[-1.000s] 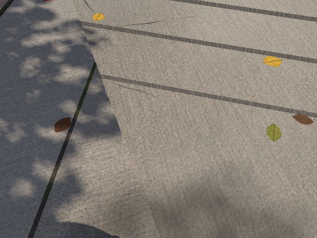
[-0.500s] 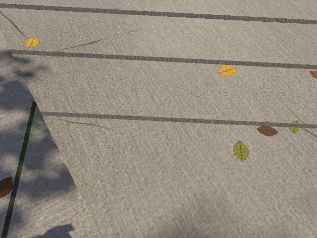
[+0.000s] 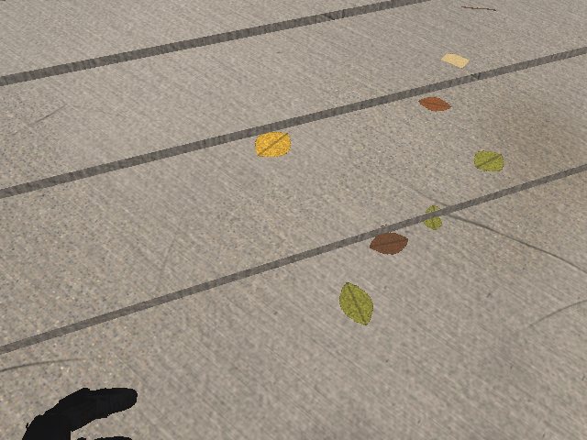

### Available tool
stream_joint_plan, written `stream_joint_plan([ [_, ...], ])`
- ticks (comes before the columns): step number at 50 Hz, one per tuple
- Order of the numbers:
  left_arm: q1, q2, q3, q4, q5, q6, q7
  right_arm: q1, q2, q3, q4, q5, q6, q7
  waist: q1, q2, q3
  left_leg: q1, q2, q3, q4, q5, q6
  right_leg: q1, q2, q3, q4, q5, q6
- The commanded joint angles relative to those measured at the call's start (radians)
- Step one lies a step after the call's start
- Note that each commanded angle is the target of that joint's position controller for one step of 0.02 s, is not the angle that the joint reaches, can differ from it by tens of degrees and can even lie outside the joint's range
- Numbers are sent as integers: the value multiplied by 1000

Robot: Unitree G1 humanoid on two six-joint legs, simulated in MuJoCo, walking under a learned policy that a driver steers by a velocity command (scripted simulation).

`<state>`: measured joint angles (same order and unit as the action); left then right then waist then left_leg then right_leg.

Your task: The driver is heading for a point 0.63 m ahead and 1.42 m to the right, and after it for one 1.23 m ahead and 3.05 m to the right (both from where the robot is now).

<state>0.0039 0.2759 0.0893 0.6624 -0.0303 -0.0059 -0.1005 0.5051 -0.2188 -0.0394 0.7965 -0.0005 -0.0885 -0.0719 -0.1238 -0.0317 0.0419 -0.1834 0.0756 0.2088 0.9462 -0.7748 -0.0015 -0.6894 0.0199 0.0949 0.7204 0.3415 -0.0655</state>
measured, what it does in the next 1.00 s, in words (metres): goes down, turning right: right foot 0.15 m lower, then left foot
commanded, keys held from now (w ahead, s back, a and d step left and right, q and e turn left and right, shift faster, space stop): w+e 1.00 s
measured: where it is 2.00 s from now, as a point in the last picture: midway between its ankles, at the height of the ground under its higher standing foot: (443, 282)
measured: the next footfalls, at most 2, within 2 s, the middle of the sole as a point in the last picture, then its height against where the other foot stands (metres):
right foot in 0.14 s outside the picture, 0.15 m lower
left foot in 0.52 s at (240, 420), level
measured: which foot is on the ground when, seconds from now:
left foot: down 0.00-0.12, up 0.14-0.50, down 0.52-1.00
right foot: up 0.00-0.12, down 0.14-0.52, up 0.54-1.00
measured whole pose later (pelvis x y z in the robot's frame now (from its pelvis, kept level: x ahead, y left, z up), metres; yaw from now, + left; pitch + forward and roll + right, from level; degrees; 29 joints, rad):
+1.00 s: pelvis +0.56 -0.11 -0.09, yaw -38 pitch +3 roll +1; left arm 0.04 0.25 0.08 0.63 -0.02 -0.01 -0.05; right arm 0.36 -0.28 -0.10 0.83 0.02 -0.07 -0.02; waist -0.09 -0.02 0.01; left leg 0.04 0.07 0.24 0.33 -0.40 -0.06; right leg -0.60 -0.04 -0.02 0.67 -0.13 -0.06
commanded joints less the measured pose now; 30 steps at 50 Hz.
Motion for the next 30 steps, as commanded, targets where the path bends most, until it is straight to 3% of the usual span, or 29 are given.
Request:
stream_joint_plan([
  [1, -238, -5, -14, -113, -15, -37, -28, 92, -129, -41, -38, 14, 18, -11, -60, 76, 79, 16, 213, -197, -202, 592, 90, -66, -5, -77, -109, 24, 4],
  [3, -180, 1, -11, -82, -11, -43, -30, 53, -158, -54, -50, 25, 24, -5, -32, 89, 91, -35, 198, -124, -142, 718, 62, 82, 6, -140, -168, -24, 2],
  [4, -64, 17, 3, -46, -15, -40, -17, 14, -190, -68, -45, 27, 23, -1, 31, 132, 47, -62, 209, -113, -41, 842, 57, 232, -9, -139, -189, -50, -17],
  [5, 78, 67, 28, 7, 5, -44, -5, 38, -179, -62, -45, 28, 18, 9, 89, 84, -45, -55, 163, -54, 127, 1099, 56, 424, 68, -229, -195, -61, -29],
  [6, 244, 92, 52, 60, 7, -42, 13, -3, -193, -72, -30, 43, 6, 16, 208, 102, -97, -171, 139, -32, 380, 1133, 29, 679, 52, -221, -299, 55, -81],
  [7, 413, 147, 66, 114, 20, -35, 32, -50, -156, -74, -25, 35, -14, 20, 305, -48, -94, -487, 18, -10, 908, 353, -23, 961, -81, -26, -330, 239, -194],
  [8, 386, 241, 63, 94, 57, -54, 52, 45, -76, -39, -84, 24, -47, 33, 204, -188, -285, -793, -11, -162, 1125, -62, -36, 1283, -245, 206, 27, 657, -308],
  [9, 468, 231, 61, 80, 43, -48, 61, -6, -141, -28, -149, 36, -71, 48, 273, -136, -520, -853, -9, -313, 1085, -15, -52, 1396, -330, 416, -55, 422, -445],
  [10, 477, 224, 57, 93, 36, -34, 73, -78, -141, -23, -181, 53, -86, 51, 259, -53, -508, -913, -12, -325, 1023, 88, -49, 1301, -349, 546, -241, -79, -438],
  [11, 365, 173, 39, 73, 27, -35, 80, -121, -133, -25, -176, 52, -90, 41, 192, 100, -409, -917, 17, -343, 848, 298, -29, 1101, -349, 589, -346, -423, -379],
  [12, 225, 125, 19, 29, 21, -45, 81, -136, -138, -31, -169, 27, -74, 25, 122, 118, -291, -873, 31, -339, 803, 356, -43, 876, -354, 622, -380, -427, -368],
  [13, 111, 97, 2, -1, 19, -64, 80, -124, -178, -49, -153, 12, -50, 21, 43, 159, -183, -748, 67, -373, 562, 468, -65, 618, -313, 544, -419, -372, -343],
  [14, 58, 97, 3, -10, 19, -66, 77, -126, -172, -56, -147, -6, -25, 14, 11, 114, -82, -625, 83, -349, 393, 463, -91, 393, -252, 435, -431, -314, -315],
  [15, 48, 95, 4, -13, 21, -70, 79, -162, -157, -55, -161, -25, -20, 11, 15, 89, -51, -520, 84, -319, 233, 478, -105, 257, -188, 344, -435, -243, -291],
  [16, 58, 105, 8, -10, 20, -71, 89, -219, -126, -45, -178, -37, -23, 13, 36, 68, -59, -401, 67, -286, 74, 547, -106, 171, -123, 255, -429, -174, -259],
  [17, 78, 117, 15, 1, 16, -66, 101, -265, -84, -32, -189, -36, -27, 22, 60, 16, -78, -293, 35, -255, -67, 648, -98, 124, -66, 183, -419, -161, -231],
  [19, 177, 125, 22, 34, 7, -51, 115, -327, -73, -26, -190, -8, -29, 39, 116, -44, -136, -216, -29, -253, -227, 833, -96, 195, -60, 187, -389, -264, -209],
  [22, 259, 110, 21, 47, -4, -35, 118, -386, -114, -40, -214, 11, -20, 53, 139, -56, -124, -214, -53, -283, -359, 749, -68, 313, -95, 310, -334, -515, -172],
  [24, 284, 95, 18, 46, -3, -31, 115, -357, -148, -62, -209, 9, -28, 59, 114, -67, -122, -122, -69, -276, -420, 688, -25, 345, -80, 342, -254, -613, -126],
  [25, 292, 60, 8, 42, 1, -33, 112, -296, -167, -73, -199, 5, -33, 58, 82, -63, -137, -16, -35, -290, -432, 667, 6, 311, -47, 320, -169, -654, -94],
  [26, 294, -14, -16, 30, 8, -40, 105, -169, -215, -87, -187, -9, -37, 51, 29, 42, -217, 193, 123, -440, -444, 627, 66, 191, 34, 212, 112, -773, -44],
  [27, 388, -30, -26, -11, -23, -52, 103, -48, -301, -107, -150, -31, -34, 58, 63, 387, -333, 408, 360, -934, -590, 353, 227, -68, 120, 94, 446, -967, 1],
  [28, 374, 67, -9, 2, -19, -51, 107, -70, -241, -97, -164, -14, -36, 62, 46, 294, -278, 393, 370, -1053, -638, 124, 234, -197, 42, 98, 600, -902, 20],
  [29, 283, 109, 4, -8, -7, -41, 109, -111, -189, -82, -170, -9, -30, 58, 26, 208, -166, 310, 323, -899, -640, 140, 196, -242, 11, 84, 655, -798, 25],
  [30, 234, 106, 7, -18, 4, -30, 112, -169, -169, -72, -175, -18, -22, 56, 44, 139, -108, 205, 272, -755, -644, 280, 171, -213, -20, 59, 638, -717, 30],
])
Keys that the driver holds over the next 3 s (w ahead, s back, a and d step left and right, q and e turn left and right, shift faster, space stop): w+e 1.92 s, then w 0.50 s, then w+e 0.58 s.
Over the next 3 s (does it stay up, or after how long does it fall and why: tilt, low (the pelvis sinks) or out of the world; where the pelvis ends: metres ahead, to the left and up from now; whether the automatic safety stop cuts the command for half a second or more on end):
stays up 0.97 -1.05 -0.08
